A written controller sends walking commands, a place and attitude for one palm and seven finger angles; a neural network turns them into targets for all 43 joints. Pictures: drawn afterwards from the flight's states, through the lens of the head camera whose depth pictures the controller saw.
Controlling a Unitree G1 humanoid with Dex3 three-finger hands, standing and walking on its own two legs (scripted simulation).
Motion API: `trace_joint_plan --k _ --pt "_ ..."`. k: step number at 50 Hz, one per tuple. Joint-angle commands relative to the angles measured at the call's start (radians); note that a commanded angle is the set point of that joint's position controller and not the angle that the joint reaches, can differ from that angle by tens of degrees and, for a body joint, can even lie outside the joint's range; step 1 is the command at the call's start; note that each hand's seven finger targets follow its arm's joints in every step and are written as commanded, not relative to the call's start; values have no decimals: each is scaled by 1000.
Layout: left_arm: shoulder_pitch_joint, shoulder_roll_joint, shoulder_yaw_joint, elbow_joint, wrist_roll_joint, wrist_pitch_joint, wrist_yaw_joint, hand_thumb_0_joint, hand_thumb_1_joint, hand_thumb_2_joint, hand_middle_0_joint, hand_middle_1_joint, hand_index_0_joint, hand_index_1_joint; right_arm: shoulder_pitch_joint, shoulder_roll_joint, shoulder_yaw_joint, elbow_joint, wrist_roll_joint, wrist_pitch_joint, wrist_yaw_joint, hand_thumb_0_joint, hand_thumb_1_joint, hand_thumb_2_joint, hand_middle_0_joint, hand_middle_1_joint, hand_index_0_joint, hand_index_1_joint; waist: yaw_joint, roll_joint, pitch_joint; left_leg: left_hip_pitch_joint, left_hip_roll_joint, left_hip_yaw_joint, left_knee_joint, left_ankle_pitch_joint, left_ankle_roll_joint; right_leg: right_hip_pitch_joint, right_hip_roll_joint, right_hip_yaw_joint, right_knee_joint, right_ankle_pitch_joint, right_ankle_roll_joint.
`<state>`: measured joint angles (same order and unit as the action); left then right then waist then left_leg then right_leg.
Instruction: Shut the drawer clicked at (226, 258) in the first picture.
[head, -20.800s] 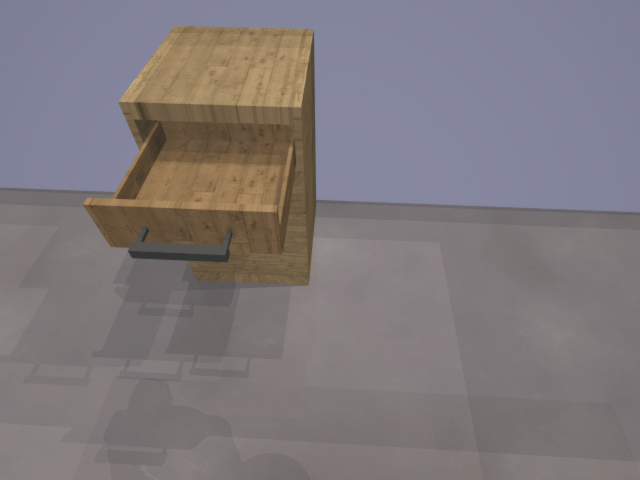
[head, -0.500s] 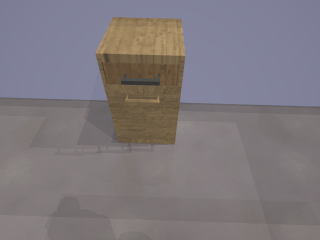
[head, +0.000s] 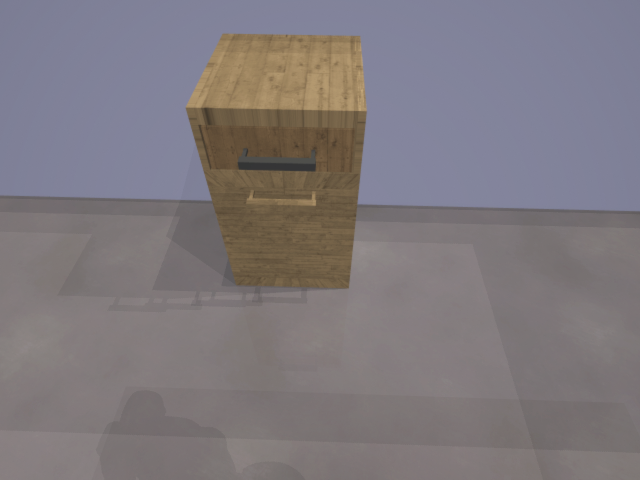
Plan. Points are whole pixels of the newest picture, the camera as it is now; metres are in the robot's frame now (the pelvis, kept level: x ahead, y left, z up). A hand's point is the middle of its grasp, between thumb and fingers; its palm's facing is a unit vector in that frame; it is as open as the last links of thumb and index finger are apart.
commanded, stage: look to check the result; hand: left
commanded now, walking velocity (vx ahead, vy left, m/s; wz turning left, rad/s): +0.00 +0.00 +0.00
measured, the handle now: (278, 158) +0.87 +0.16 -0.14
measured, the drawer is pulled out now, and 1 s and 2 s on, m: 0.00 0.00 0.00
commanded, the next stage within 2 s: stand and wait in 0.02 s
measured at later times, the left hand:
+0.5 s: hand out of the picture -0.01 +0.15 -0.17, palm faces +0.05 -0.98 -0.17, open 7.4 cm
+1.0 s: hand out of the picture +0.00 +0.14 -0.18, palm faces +0.06 -0.98 -0.17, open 7.4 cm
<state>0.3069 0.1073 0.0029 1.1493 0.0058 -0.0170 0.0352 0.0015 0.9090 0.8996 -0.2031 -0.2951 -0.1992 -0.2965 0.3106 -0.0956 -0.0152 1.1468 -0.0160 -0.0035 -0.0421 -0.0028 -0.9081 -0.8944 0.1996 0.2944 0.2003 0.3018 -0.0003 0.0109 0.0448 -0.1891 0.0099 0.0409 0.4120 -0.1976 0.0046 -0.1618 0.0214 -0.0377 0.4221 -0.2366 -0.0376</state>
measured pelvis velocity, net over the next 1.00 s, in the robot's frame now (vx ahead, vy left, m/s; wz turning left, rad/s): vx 0.02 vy -0.02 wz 0.00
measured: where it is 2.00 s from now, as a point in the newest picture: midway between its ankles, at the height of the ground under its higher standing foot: outside the picture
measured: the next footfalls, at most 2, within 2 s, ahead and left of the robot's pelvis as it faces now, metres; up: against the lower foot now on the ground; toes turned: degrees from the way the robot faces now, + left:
none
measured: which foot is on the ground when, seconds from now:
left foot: down 0.00-1.00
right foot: down 0.00-1.00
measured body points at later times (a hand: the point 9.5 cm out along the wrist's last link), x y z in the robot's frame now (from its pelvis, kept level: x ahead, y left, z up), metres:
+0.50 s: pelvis +0.01 -0.01 +0.00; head +0.02 -0.02 +0.45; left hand -0.01 +0.20 -0.16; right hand -0.02 -0.21 -0.17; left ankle +0.02 +0.12 -0.74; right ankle +0.00 -0.09 -0.74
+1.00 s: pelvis +0.02 -0.02 +0.00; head +0.03 -0.02 +0.45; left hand +0.00 +0.19 -0.16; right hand -0.01 -0.22 -0.17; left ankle +0.02 +0.12 -0.74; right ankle +0.00 -0.09 -0.74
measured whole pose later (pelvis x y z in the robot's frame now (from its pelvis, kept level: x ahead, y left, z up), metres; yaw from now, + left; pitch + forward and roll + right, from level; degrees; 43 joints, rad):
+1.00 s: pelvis +0.02 -0.02 +0.00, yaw +0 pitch -2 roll +0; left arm 0.30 0.11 0.01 1.15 0.00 -0.02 0.04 0.00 0.91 0.90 -0.20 -0.30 -0.20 -0.30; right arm 0.30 -0.11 -0.01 1.16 -0.02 0.00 -0.05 0.00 -0.91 -0.89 0.20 0.29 0.20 0.30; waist 0.00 0.01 0.05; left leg -0.16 0.03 0.03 0.40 -0.22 -0.02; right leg -0.12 0.05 -0.05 0.40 -0.25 -0.06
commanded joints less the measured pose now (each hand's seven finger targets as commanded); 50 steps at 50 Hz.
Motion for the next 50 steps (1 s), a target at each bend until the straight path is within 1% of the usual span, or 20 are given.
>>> trace_joint_plan --k 1,2,9,10,13,19,21,24,28,31,35,36,37,39,40,42,44,46,47,50 --pt "79 91 20 -16 2 -5 10 0 900 900 -200 -300 -200 -300 96 -70 -12 -5 2 -5 -2 0 -900 -900 200 300 200 300 -6 -1 60 9 78 -76 -62 56 29 -80 -110 100 -118 31 -15" --pt "80 92 20 -16 1 -5 10 0 900 900 -200 -300 -200 -300 95 -71 -10 -6 2 -5 -2 0 -900 -900 200 300 200 300 -6 -10 59 9 78 -77 -64 53 29 -78 -110 102 -121 28 -15" --pt "77 91 23 -18 1 -8 10 0 900 900 -200 -300 -200 -300 94 -74 -10 -3 2 -10 -6 0 -900 -900 200 300 200 300 -6 3 30 29 84 -73 -58 105 27 -48 -109 100 -108 103 -16" --pt "79 93 22 -19 1 -8 11 0 900 900 -200 -300 -200 -300 94 -79 -12 -5 4 -9 -6 0 -900 -900 200 300 200 300 -4 -6 30 28 84 -74 -54 107 27 -48 -108 97 -106 103 -15" --pt "74 89 23 -16 1 -6 11 0 900 900 -200 -300 -200 -300 90 -76 -9 1 2 -8 -6 0 -900 -900 200 300 200 300 -5 9 51 21 84 -73 -64 89 26 -57 -108 99 -113 83 -16" --pt "76 94 22 -16 0 -6 10 0 900 900 -200 -300 -200 -300 89 -76 -9 1 1 -5 -4 0 -900 -900 200 300 200 300 -5 -18 64 22 79 -69 -62 70 23 -67 -110 104 -127 60 -16" --pt "76 94 23 -18 1 -7 11 0 900 900 -200 -300 -200 -300 92 -74 -9 0 2 -5 -4 0 -900 -900 200 300 200 300 -6 -17 56 22 80 -69 -60 72 24 -63 -111 102 -128 55 -15" --pt "75 95 23 -17 0 -9 11 0 900 900 -200 -300 -200 -300 90 -78 -9 1 2 -7 -6 0 -900 -900 200 300 200 300 -6 -14 39 33 82 -66 -55 99 23 -46 -112 102 -119 110 -16" --pt "75 95 24 -18 0 -9 11 0 900 900 -200 -300 -200 -300 90 -76 -9 1 2 -7 -7 0 -900 -900 200 300 200 300 -5 4 41 33 81 -67 -54 105 22 -41 -111 103 -117 124 -16" --pt "76 98 24 -18 0 -9 12 0 900 900 -200 -300 -200 -300 90 -77 -10 2 3 -6 -8 0 -900 -900 200 300 200 300 -6 -14 43 31 83 -65 -51 108 21 -37 -113 99 -118 137 -14" --pt "86 98 25 -19 0 -11 13 0 900 900 -200 -300 -200 -300 88 -80 -11 -1 4 -7 -9 0 -900 -900 200 300 200 300 -4 -13 23 46 82 -62 -47 122 21 -25 -115 100 -112 175 -12" --pt "84 98 25 -18 0 -11 13 0 900 900 -200 -300 -200 -300 86 -79 -11 0 3 -6 -9 0 -900 -900 200 300 200 300 -5 -22 29 45 83 -60 -47 116 20 -29 -114 101 -115 176 -12" --pt "79 99 25 -16 0 -10 13 0 900 900 -200 -300 -200 -300 87 -79 -11 2 3 -6 -9 0 -900 -900 200 300 200 300 -5 -8 39 38 81 -59 -49 110 19 -30 -116 98 -118 169 -11" --pt "85 101 25 -18 -1 -12 13 0 900 900 -200 -300 -200 -300 86 -81 -11 0 3 -6 -9 0 -900 -900 200 300 200 300 -5 -19 34 43 81 -59 -47 114 19 -24 -117 102 -120 186 -9" --pt "82 102 26 -20 1 -11 14 0 900 900 -200 -300 -200 -300 87 -82 -12 0 4 -5 -9 0 -900 -900 200 300 200 300 -5 -20 46 36 80 -59 -46 116 18 -29 -114 101 -118 189 -7" --pt "85 101 25 -16 -1 -9 13 0 900 900 -200 -300 -200 -300 84 -77 -10 2 3 -2 -9 0 -900 -900 200 300 200 300 -5 -4 58 32 77 -56 -47 90 17 -38 -116 106 -131 153 -6" --pt "82 101 24 -15 -1 -9 13 0 900 900 -200 -300 -200 -300 85 -77 -10 3 2 -1 -8 0 -900 -900 200 300 200 300 -6 -10 70 30 77 -57 -51 77 17 -49 -115 109 -139 121 -7" --pt "83 99 25 -18 0 -10 13 0 900 900 -200 -300 -200 -300 88 -77 -10 1 1 -1 -8 0 -900 -900 200 300 200 300 -7 -8 57 38 80 -58 -48 85 17 -46 -113 110 -138 124 -9" --pt "81 100 24 -18 -1 -10 12 0 900 900 -200 -300 -200 -300 87 -80 -10 3 1 -3 -8 0 -900 -900 200 300 200 300 -7 5 50 43 80 -58 -51 86 17 -43 -113 107 -135 119 -12" --pt "81 102 25 -19 0 -11 12 0 900 900 -200 -300 -200 -300 84 -86 -12 -2 3 -5 -8 0 -900 -900 200 300 200 300 -5 -6 48 44 83 -63 -52 101 18 -41 -110 107 -130 138 -11"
